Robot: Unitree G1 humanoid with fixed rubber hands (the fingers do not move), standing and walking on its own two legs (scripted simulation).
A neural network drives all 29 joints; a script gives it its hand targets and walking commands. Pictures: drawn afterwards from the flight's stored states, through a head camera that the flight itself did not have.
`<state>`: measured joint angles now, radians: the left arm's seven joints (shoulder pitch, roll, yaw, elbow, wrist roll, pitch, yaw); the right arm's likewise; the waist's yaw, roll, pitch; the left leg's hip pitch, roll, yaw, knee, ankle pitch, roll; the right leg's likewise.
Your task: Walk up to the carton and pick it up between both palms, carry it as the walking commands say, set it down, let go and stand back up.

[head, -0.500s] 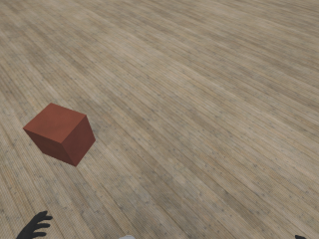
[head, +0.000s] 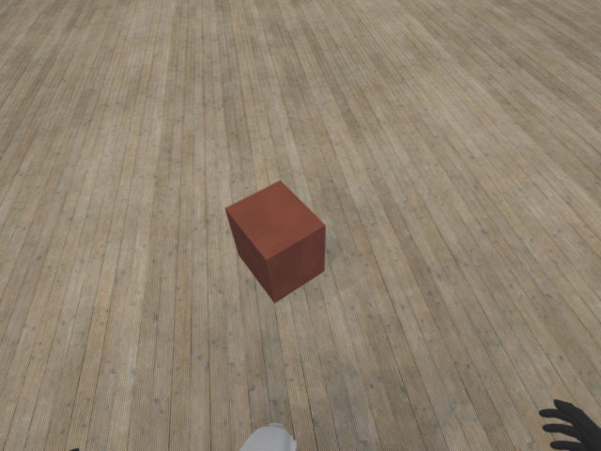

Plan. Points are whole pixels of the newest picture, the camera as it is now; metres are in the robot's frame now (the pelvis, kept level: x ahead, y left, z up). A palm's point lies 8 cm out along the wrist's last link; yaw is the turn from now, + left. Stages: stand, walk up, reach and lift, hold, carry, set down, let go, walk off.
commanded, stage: walk up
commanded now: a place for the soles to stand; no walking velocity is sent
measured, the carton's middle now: (277, 241) +0.89 +0.26 -0.62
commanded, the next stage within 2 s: none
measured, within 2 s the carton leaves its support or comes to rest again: neither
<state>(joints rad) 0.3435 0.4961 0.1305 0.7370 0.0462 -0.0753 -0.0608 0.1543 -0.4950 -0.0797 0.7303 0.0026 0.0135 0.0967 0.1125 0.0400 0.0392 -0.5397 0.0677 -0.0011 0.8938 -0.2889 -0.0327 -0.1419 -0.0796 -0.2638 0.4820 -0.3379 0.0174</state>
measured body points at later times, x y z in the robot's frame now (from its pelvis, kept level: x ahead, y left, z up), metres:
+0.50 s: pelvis +0.24 -0.02 -0.03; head +0.27 +0.01 +0.42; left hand +0.29 +0.33 -0.11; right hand +0.42 -0.32 -0.10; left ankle +0.14 +0.11 -0.70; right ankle +0.34 -0.13 -0.73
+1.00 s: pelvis +0.41 -0.05 -0.03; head +0.42 +0.01 +0.41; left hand +0.36 +0.29 -0.15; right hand +0.66 -0.34 -0.06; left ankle +0.32 +0.09 -0.73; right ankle +0.57 -0.17 -0.71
